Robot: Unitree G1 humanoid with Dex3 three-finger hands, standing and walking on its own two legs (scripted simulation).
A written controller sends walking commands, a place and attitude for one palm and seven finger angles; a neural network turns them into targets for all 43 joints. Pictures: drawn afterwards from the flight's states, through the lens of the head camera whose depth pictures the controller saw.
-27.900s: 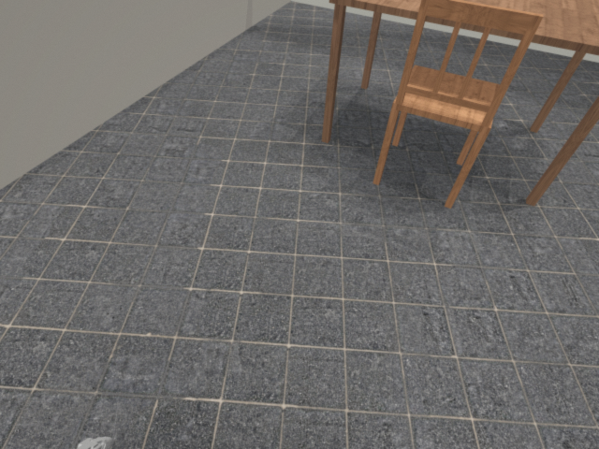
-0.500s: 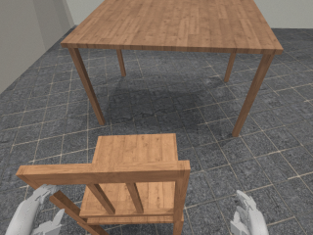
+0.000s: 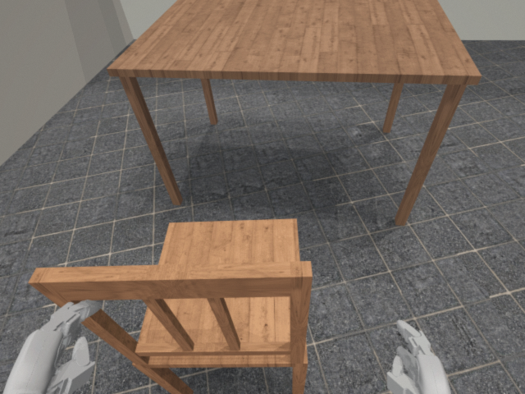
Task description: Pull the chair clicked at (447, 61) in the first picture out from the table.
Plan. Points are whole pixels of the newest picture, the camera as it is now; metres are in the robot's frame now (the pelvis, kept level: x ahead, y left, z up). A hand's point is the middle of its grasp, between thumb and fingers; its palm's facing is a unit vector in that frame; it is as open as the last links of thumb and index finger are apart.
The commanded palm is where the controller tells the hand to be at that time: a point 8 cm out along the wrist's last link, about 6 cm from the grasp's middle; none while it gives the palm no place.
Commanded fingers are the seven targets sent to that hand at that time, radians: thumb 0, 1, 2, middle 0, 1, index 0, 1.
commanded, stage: step back with the hand held close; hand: left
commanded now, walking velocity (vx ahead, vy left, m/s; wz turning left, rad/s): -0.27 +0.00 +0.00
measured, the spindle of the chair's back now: (171, 324) +0.23 +0.21 -0.09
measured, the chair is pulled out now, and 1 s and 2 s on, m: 0.60 0.59 0.59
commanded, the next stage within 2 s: stop stepping back and stand still in 0.82 s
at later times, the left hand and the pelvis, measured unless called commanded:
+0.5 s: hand out of the picture +0.10 +0.30 +0.21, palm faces +0.46 -0.69 -0.56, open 7.0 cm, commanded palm +0.05 +0.33 +0.19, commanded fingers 0.00 0.90 0.90 -0.20 -0.30 -0.20 -0.30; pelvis -0.10 +0.04 +0.00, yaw -1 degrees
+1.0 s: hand out of the picture +0.00 +0.33 +0.17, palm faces +0.37 -0.76 -0.54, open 7.4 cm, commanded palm -0.05 +0.37 +0.19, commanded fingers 0.00 0.90 0.90 -0.20 -0.30 -0.20 -0.30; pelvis -0.20 +0.07 +0.00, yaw -2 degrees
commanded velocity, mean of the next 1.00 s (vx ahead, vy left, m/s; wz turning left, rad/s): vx -0.23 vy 0.00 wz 0.02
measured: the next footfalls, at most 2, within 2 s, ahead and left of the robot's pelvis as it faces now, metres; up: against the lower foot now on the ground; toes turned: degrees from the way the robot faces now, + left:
right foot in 0.86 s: -0.21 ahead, -0.07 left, +0.00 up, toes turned -2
left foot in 1.04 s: -0.12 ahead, +0.17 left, +0.00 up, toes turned -3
